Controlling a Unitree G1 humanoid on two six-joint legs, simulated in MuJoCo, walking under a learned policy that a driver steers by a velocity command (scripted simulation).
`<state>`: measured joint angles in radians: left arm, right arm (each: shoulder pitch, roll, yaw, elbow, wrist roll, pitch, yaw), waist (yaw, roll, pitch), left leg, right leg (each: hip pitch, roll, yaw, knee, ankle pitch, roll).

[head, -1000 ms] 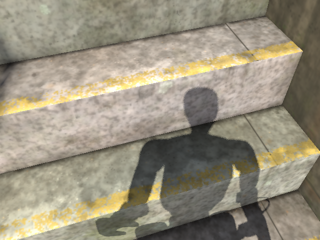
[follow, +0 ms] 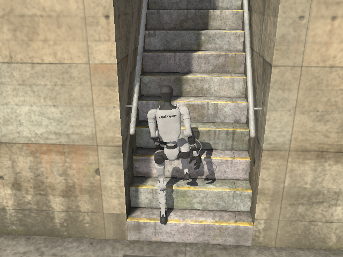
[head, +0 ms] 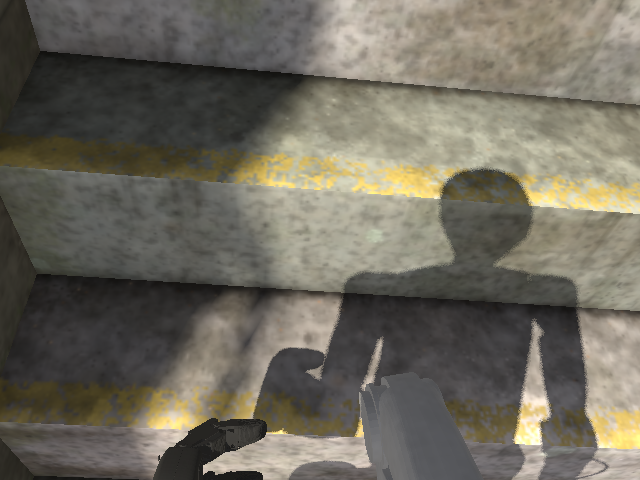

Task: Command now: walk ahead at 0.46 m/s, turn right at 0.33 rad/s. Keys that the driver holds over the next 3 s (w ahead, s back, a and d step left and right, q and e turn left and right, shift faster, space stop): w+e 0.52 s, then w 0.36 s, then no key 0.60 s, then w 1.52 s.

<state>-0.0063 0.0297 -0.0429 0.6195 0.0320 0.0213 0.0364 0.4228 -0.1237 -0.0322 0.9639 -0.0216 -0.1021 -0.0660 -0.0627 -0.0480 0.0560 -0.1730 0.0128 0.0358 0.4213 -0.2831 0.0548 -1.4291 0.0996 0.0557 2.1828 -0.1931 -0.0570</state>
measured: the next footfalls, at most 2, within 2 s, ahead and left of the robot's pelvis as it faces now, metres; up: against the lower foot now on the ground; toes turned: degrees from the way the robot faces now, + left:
right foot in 0.24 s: +0.26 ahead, -0.14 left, +0.23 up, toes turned -12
left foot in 0.76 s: +0.50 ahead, +0.05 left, +0.46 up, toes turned -23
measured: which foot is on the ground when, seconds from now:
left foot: down 0.00-0.24, up 0.26-0.74, down 0.76-1.00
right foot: up 0.00-0.22, down 0.24-0.76, up 0.78-1.00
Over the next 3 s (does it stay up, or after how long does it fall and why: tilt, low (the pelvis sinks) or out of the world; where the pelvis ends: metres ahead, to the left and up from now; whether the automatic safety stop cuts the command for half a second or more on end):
stays up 0.29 0.03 0.25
